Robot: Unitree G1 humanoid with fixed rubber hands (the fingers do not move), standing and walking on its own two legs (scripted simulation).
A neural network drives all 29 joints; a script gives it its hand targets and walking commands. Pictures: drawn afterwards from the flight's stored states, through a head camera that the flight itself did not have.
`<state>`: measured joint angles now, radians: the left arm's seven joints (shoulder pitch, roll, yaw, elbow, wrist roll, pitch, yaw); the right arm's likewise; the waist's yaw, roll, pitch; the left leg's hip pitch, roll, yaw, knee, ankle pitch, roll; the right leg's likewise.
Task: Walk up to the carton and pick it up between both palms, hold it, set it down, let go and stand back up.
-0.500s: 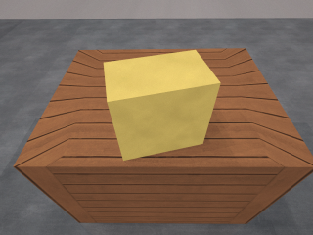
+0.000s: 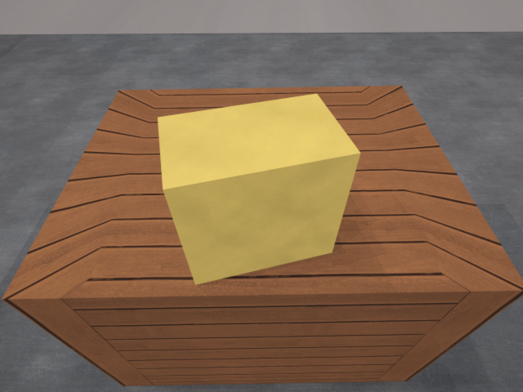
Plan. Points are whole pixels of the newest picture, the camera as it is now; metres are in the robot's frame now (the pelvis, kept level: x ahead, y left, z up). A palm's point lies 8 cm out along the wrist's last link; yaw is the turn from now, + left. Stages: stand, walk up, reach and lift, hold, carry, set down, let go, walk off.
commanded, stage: stand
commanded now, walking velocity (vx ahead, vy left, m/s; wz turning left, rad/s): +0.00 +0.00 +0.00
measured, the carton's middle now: (254, 192) +0.45 +0.03 +0.04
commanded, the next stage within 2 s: none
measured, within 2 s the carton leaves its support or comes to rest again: neither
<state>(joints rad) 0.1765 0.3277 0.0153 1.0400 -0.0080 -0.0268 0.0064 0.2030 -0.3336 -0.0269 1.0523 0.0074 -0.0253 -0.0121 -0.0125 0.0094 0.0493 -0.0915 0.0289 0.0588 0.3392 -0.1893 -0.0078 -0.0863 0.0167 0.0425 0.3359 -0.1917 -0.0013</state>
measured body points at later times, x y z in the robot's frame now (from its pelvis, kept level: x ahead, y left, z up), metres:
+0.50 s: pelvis +0.00 +0.00 +0.00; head +0.01 +0.00 +0.45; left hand +0.06 +0.30 -0.13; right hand +0.06 -0.29 -0.14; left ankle +0.00 +0.12 -0.75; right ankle +0.00 -0.12 -0.75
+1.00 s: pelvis +0.01 +0.01 +0.00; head +0.01 +0.00 +0.45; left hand +0.07 +0.30 -0.13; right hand +0.06 -0.29 -0.14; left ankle +0.00 +0.12 -0.75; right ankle +0.00 -0.12 -0.75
